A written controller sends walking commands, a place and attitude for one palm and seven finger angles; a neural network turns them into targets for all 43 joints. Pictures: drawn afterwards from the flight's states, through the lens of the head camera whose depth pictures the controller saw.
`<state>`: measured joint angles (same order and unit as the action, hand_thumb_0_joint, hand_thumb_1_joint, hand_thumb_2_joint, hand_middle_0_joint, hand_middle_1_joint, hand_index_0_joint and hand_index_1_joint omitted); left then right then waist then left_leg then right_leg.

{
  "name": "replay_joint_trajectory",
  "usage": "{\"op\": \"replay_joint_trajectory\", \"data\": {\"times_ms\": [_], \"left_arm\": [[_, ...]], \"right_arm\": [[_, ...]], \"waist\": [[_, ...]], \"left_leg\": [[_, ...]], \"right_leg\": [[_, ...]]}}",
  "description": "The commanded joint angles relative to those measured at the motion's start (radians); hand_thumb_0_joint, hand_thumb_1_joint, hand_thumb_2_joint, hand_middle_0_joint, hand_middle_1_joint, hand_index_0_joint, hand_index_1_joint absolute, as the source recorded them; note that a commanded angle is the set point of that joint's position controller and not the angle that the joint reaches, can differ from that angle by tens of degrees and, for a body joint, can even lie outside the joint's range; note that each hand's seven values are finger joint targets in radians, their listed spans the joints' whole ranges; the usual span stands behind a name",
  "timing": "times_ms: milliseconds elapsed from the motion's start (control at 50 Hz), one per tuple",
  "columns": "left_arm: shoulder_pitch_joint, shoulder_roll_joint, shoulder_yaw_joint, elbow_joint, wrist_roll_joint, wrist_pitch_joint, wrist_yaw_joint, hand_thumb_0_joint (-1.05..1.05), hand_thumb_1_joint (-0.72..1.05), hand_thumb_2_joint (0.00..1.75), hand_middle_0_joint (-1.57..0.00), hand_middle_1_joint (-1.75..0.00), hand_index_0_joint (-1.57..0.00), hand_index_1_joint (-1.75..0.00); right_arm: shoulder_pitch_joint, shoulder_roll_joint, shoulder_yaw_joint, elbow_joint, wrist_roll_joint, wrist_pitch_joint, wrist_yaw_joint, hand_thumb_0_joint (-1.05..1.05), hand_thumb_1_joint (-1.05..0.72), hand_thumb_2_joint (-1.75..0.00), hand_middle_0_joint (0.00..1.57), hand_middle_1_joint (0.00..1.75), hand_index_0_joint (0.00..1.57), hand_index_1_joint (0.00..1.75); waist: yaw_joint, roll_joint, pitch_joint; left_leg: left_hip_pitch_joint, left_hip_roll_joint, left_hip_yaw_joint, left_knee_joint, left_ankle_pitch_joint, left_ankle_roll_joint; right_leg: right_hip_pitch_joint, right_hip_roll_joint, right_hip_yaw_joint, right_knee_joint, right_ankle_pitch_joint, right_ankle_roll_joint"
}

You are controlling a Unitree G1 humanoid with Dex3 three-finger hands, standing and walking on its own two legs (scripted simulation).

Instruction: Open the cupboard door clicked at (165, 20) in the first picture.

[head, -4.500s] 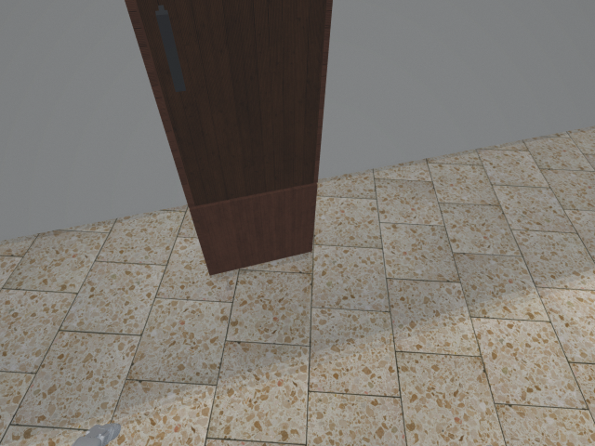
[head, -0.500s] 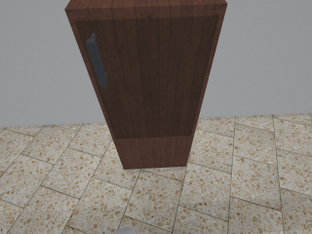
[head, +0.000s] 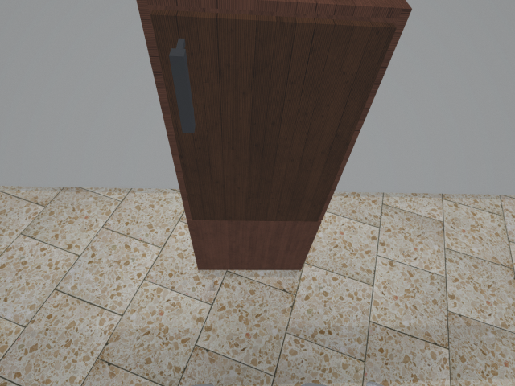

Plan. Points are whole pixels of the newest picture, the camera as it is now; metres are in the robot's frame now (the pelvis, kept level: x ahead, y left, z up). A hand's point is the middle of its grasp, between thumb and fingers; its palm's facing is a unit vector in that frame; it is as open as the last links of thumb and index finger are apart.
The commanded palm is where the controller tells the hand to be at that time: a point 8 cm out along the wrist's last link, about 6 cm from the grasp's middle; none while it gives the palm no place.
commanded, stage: come to a stop and stand still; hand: left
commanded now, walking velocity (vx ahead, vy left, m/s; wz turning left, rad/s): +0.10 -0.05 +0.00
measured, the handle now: (185, 88) +0.56 +0.18 +0.14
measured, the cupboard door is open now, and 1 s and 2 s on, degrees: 0 0 0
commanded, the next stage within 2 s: look again from close up in 1.08 s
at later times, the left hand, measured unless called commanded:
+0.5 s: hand out of the picture -0.06 +0.12 -0.16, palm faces +0.12 -0.98 -0.18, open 7.4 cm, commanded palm none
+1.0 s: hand out of the picture +0.02 +0.20 -0.17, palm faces +0.04 -0.98 -0.20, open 7.3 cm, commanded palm none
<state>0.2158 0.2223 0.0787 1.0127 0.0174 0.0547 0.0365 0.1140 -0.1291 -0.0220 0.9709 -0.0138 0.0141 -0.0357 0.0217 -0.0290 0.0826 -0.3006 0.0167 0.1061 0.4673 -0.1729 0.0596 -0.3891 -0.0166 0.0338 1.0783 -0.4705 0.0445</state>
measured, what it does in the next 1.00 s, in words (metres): steps on the spot: right foot, then left foot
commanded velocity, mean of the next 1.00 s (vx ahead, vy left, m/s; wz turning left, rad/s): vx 0.05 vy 0.05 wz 0.00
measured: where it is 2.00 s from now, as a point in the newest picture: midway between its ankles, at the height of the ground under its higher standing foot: outside the picture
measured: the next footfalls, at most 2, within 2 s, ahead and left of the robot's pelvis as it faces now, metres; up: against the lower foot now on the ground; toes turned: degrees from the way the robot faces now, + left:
right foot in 0.18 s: +0.01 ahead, -0.11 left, +0.00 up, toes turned -5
left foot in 0.60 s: +0.02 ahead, +0.12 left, +0.00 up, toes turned +6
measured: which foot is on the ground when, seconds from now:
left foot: down 0.00-0.18, up 0.20-0.58, down 0.60-1.00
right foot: up 0.00-0.16, down 0.18-1.00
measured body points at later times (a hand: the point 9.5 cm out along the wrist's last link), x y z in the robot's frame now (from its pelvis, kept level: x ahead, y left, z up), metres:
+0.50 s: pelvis -0.02 -0.03 +0.01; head +0.00 -0.05 +0.46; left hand -0.06 +0.18 -0.14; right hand -0.06 -0.28 -0.16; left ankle -0.04 +0.11 -0.70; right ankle -0.08 -0.15 -0.74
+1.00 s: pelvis +0.00 +0.02 +0.00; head +0.00 +0.02 +0.45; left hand +0.02 +0.25 -0.16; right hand +0.06 -0.21 -0.15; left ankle -0.02 +0.12 -0.74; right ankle -0.03 -0.11 -0.74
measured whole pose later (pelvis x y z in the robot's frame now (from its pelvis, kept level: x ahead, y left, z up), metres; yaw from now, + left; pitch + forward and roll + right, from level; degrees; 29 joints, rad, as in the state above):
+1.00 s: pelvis +0.00 +0.02 +0.00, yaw +0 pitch -1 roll +0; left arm 0.25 0.16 0.01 1.13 0.02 0.00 0.04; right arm 0.18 -0.16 -0.01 1.10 0.00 -0.02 -0.03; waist 0.02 -0.01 0.00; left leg -0.13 0.00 0.11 0.40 -0.25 0.02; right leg -0.14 -0.05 -0.06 0.43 -0.27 0.02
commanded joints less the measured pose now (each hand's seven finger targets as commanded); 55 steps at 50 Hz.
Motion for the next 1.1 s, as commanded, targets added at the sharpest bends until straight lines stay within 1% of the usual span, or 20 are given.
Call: {"op": "replay_joint_trajectory", "data": {"times_ms": [0, 80, 120, 140, 160, 180, 200, 260, 300, 400, 500, 540, 580, 600, 640, 700, 760, 820, 860, 1080], "left_arm": [[0.047, 0.021, -0.016, -0.040, 0.001, -0.010, -0.010, 0.00, 0.90, 0.90, -0.20, -0.30, -0.20, -0.30], [0.092, 0.004, -0.031, 0.001, 0.000, -0.021, -0.015, 0.00, 0.90, 0.90, -0.20, -0.30, -0.20, -0.30], [0.190, 0.015, -0.030, 0.046, 0.001, -0.031, -0.016, 0.00, 0.90, 0.90, -0.20, -0.30, -0.20, -0.30], [0.218, 0.045, -0.027, 0.057, 0.006, -0.037, -0.012, 0.00, 0.90, 0.90, -0.20, -0.30, -0.20, -0.30], [0.211, 0.102, -0.020, 0.049, 0.013, -0.044, -0.009, 0.00, 0.90, 0.90, -0.20, -0.30, -0.20, -0.30], [0.142, 0.160, -0.010, 0.015, 0.011, -0.041, -0.007, 0.00, 0.90, 0.90, -0.20, -0.30, -0.20, -0.30], [0.063, 0.165, -0.009, -0.016, 0.007, -0.045, -0.002, 0.00, 0.90, 0.90, -0.20, -0.30, -0.20, -0.30], [0.035, 0.096, -0.020, -0.014, 0.002, -0.069, -0.005, 0.00, 0.90, 0.90, -0.20, -0.30, -0.20, -0.30], [0.093, 0.085, -0.020, -0.004, 0.003, -0.080, -0.008, 0.00, 0.90, 0.90, -0.20, -0.30, -0.20, -0.30], [0.234, 0.068, -0.014, 0.044, 0.007, -0.091, 0.001, 0.00, 0.90, 0.90, -0.20, -0.30, -0.20, -0.30], [0.203, 0.080, -0.007, 0.058, 0.018, -0.080, 0.007, 0.00, 0.90, 0.90, -0.20, -0.30, -0.20, -0.30], [0.158, 0.063, -0.012, 0.061, 0.005, -0.073, 0.007, 0.00, 0.90, 0.90, -0.20, -0.30, -0.20, -0.30], [0.199, -0.010, -0.031, 0.062, -0.002, -0.065, 0.004, 0.00, 0.90, 0.90, -0.20, -0.30, -0.20, -0.30], [0.196, -0.038, -0.039, 0.063, -0.007, -0.060, 0.007, 0.00, 0.90, 0.90, -0.20, -0.30, -0.20, -0.30], [0.165, -0.055, -0.047, 0.074, -0.001, -0.044, 0.011, 0.00, 0.90, 0.90, -0.20, -0.30, -0.20, -0.30], [0.155, -0.033, -0.048, 0.094, -0.005, -0.039, 0.001, 0.00, 0.90, 0.90, -0.20, -0.30, -0.20, -0.30], [0.210, -0.026, -0.052, 0.124, 0.000, -0.053, -0.002, 0.00, 0.90, 0.90, -0.20, -0.30, -0.20, -0.30], [0.148, 0.026, -0.059, 0.111, 0.000, -0.066, -0.004, 0.00, 0.90, 0.90, -0.20, -0.30, -0.20, -0.30], [0.114, 0.012, -0.061, 0.111, 0.001, -0.069, -0.004, 0.00, 0.90, 0.90, -0.20, -0.30, -0.20, -0.30], [0.094, 0.031, -0.058, 0.101, -0.007, -0.064, 0.001, 0.00, 0.90, 0.90, -0.20, -0.30, -0.20, -0.30]], "right_arm": [[0.117, -0.177, -0.049, -0.001, -0.007, -0.012, -0.008, 0.00, -0.90, -0.90, 0.20, 0.30, 0.20, 0.30], [0.123, -0.190, -0.056, 0.034, -0.014, -0.006, 0.009, 0.00, -0.90, -0.90, 0.20, 0.30, 0.20, 0.30], [0.101, -0.185, -0.056, 0.040, -0.009, 0.000, 0.014, 0.00, -0.90, -0.90, 0.20, 0.30, 0.20, 0.30], [0.105, -0.148, -0.050, 0.043, -0.003, 0.003, 0.017, 0.00, -0.90, -0.90, 0.20, 0.30, 0.20, 0.30], [0.107, -0.098, -0.037, 0.029, 0.005, 0.008, 0.020, 0.00, -0.90, -0.90, 0.20, 0.30, 0.20, 0.30], [0.089, -0.095, -0.036, 0.010, -0.002, 0.017, 0.029, 0.00, -0.90, -0.90, 0.20, 0.30, 0.20, 0.30], [0.085, -0.128, -0.047, 0.013, -0.011, 0.024, 0.036, 0.00, -0.90, -0.90, 0.20, 0.30, 0.20, 0.30], [0.188, -0.116, -0.047, 0.069, -0.016, 0.022, 0.043, 0.00, -0.90, -0.90, 0.20, 0.30, 0.20, 0.30], [0.211, -0.110, -0.046, 0.076, -0.014, 0.011, 0.047, 0.00, -0.90, -0.90, 0.20, 0.30, 0.20, 0.30], [0.146, -0.122, -0.041, 0.033, -0.013, 0.000, 0.037, 0.00, -0.90, -0.90, 0.20, 0.30, 0.20, 0.30], [0.147, -0.085, -0.025, 0.029, 0.006, -0.012, 0.026, 0.00, -0.90, -0.90, 0.20, 0.30, 0.20, 0.30], [0.237, -0.077, -0.020, 0.073, 0.009, -0.023, 0.019, 0.00, -0.90, -0.90, 0.20, 0.30, 0.20, 0.30], [0.302, -0.174, -0.036, 0.098, 0.003, -0.043, 0.006, 0.00, -0.90, -0.90, 0.20, 0.30, 0.20, 0.30], [0.301, -0.205, -0.038, 0.097, 0.000, -0.038, 0.001, 0.00, -0.90, -0.90, 0.20, 0.30, 0.20, 0.30], [0.246, -0.178, -0.029, 0.106, -0.006, -0.033, -0.008, 0.00, -0.90, -0.90, 0.20, 0.30, 0.20, 0.30], [0.172, -0.140, -0.012, 0.097, -0.002, -0.032, -0.015, 0.00, -0.90, -0.90, 0.20, 0.30, 0.20, 0.30], [0.122, -0.133, -0.013, 0.089, 0.006, -0.031, -0.014, 0.00, -0.90, -0.90, 0.20, 0.30, 0.20, 0.30], [0.132, -0.104, -0.007, 0.094, 0.012, -0.030, 0.000, 0.00, -0.90, -0.90, 0.20, 0.30, 0.20, 0.30], [0.132, -0.108, -0.009, 0.106, 0.006, -0.025, 0.000, 0.00, -0.90, -0.90, 0.20, 0.30, 0.20, 0.30], [0.170, -0.113, 0.006, 0.148, 0.004, -0.044, -0.003, 0.00, -0.90, -0.90, 0.20, 0.30, 0.20, 0.30]], "waist": [[-0.053, 0.185, -0.175], [-0.037, 0.204, -0.105], [0.005, 0.161, -0.078], [0.013, 0.072, -0.069], [0.007, -0.104, -0.033], [0.003, -0.188, 0.043], [-0.003, -0.191, 0.069], [-0.039, -0.136, 0.131], [-0.025, -0.104, 0.109], [0.039, -0.122, 0.011], [0.024, -0.159, -0.062], [-0.023, -0.148, -0.085], [-0.032, 0.104, -0.172], [-0.029, 0.205, -0.160], [-0.028, 0.247, -0.072], [-0.009, 0.217, -0.010], [0.019, 0.085, -0.048], [-0.016, 0.001, -0.047], [-0.023, -0.086, 0.012], [-0.009, 0.058, -0.051]], "left_leg": [[0.232, 0.267, -0.263, -0.184, 0.203, 0.118], [0.090, 0.222, -0.279, -0.266, -0.192, 0.067], [-0.028, 0.146, -0.192, -0.254, -0.321, -0.008], [-0.072, 0.094, -0.143, -0.178, -0.330, -0.050], [-0.118, 0.016, -0.072, -0.010, -0.308, -0.088], [-0.121, 0.011, -0.044, 0.120, -0.268, -0.094], [-0.093, 0.033, -0.077, 0.241, -0.257, -0.087], [-0.161, 0.031, -0.083, 0.387, -0.126, -0.080], [-0.209, 0.031, -0.066, 0.408, -0.105, -0.090], [-0.281, 0.049, -0.077, 0.386, -0.163, -0.108], [-0.082, 0.018, -0.044, 0.126, -0.208, -0.099], [0.141, -0.007, -0.012, -0.071, 0.027, -0.091], [0.366, 0.175, -0.179, -0.039, 0.400, -0.023], [0.321, 0.281, -0.251, -0.072, 0.514, 0.049], [0.229, 0.268, -0.244, -0.146, 0.458, 0.081], [0.143, 0.228, -0.186, -0.134, 0.523, 0.085], [0.144, 0.150, -0.129, -0.062, 0.356, 0.022], [0.138, 0.088, -0.108, -0.107, 0.065, -0.037], [0.153, 0.094, -0.105, -0.112, 0.085, -0.041], [0.183, 0.111, -0.107, -0.151, 0.223, -0.041]], "right_leg": [[0.014, -0.030, -0.028, -0.230, -0.033, 0.000], [0.174, -0.004, -0.081, -0.517, 0.016, -0.031], [0.336, 0.002, -0.117, -0.710, 0.156, -0.043], [0.359, -0.057, -0.041, -0.792, 0.102, -0.066], [0.270, -0.212, 0.179, -0.920, -0.148, -0.125], [0.097, -0.345, 0.304, -1.053, -0.358, -0.182], [-0.021, -0.365, 0.326, -1.082, -0.391, -0.196], [0.040, -0.260, 0.172, -1.002, -0.086, -0.155], [0.147, -0.245, 0.111, -0.945, 0.067, -0.138], [0.369, -0.305, 0.147, -0.843, 0.420, -0.187], [0.348, -0.282, 0.091, -0.717, 0.720, -0.186], [0.234, -0.191, 0.015, -0.636, 0.637, -0.118], [0.074, -0.085, -0.059, -0.493, 0.323, -0.048], [0.057, -0.058, -0.100, -0.453, 0.044, -0.020], [0.042, -0.058, -0.087, -0.348, -0.061, -0.018], [0.095, -0.082, -0.072, -0.390, 0.001, -0.027], [0.199, -0.076, -0.062, -0.670, 0.293, -0.025], [0.192, -0.144, 0.012, -0.717, 0.402, -0.056], [0.148, -0.126, -0.002, -0.723, 0.409, -0.055], [0.263, -0.113, -0.035, -0.736, 0.441, -0.048]]}}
